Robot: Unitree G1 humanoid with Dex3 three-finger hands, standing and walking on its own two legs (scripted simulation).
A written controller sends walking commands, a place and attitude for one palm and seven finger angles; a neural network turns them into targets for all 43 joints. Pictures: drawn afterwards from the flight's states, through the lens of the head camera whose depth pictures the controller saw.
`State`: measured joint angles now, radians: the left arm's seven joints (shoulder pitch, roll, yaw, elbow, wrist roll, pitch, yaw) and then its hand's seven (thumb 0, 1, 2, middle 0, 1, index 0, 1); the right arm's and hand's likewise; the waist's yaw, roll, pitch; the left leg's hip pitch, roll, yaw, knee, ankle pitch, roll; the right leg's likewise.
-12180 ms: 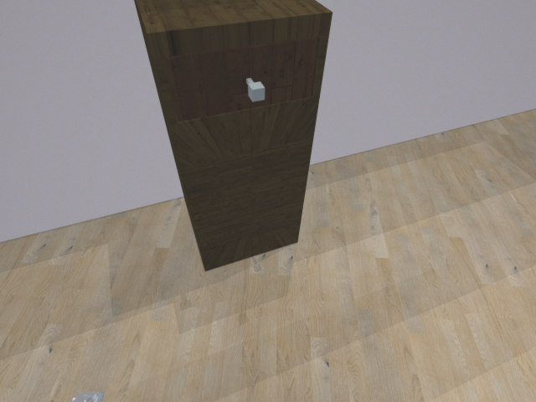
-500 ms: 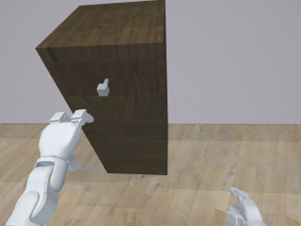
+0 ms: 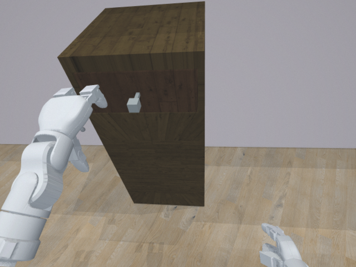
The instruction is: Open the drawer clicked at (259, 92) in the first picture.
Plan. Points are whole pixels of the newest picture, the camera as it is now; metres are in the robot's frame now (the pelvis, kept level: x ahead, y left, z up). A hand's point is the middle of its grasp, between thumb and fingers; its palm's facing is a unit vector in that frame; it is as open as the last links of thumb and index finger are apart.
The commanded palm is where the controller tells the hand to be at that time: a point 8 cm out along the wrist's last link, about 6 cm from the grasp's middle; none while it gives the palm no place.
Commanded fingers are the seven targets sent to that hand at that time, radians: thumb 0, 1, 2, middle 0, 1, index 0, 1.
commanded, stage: raise the hand with hooked fingers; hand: left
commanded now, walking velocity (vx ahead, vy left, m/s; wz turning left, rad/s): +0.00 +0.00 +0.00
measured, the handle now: (135, 101) +0.57 +0.22 +0.06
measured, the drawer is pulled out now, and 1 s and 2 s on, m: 0.00 0.00 0.00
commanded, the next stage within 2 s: move the hooked fingers above the handle in 0.26 s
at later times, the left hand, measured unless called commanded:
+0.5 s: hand (90, 140) +0.31 +0.23 +0.16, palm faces +0.09 -0.05 -1.00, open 13.9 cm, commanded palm +0.29 +0.23 +0.22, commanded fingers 0.00 -0.50 0.30 -0.30 -1.20 -0.30 -1.20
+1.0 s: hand (108, 119) +0.40 +0.22 +0.14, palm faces +0.03 -0.04 -1.00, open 13.8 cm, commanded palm +0.37 +0.24 +0.20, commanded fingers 0.00 -0.50 0.30 -0.30 -1.20 -0.30 -1.20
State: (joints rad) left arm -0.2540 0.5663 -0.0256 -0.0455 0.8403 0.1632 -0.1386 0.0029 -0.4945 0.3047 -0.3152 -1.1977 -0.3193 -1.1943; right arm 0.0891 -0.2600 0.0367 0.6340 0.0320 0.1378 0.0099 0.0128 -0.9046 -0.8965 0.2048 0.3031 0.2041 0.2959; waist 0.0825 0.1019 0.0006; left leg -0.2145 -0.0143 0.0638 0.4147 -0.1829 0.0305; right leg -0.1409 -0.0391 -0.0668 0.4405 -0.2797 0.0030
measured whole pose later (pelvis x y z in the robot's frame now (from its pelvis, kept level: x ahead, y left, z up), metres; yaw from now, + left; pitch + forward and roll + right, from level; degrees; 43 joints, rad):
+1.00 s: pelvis +0.01 -0.02 +0.00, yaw +0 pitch +3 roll +1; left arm -0.47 0.57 -0.03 0.35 0.88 -0.01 -0.08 0.00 -0.49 0.30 -0.32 -1.20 -0.32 -1.20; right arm 0.21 -0.30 -0.02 0.67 0.05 0.14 -0.03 0.01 -0.91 -0.90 0.20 0.30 0.20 0.30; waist 0.03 0.08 -0.02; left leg -0.30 0.01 0.06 0.46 -0.21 0.01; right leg -0.23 -0.01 -0.07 0.48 -0.31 -0.02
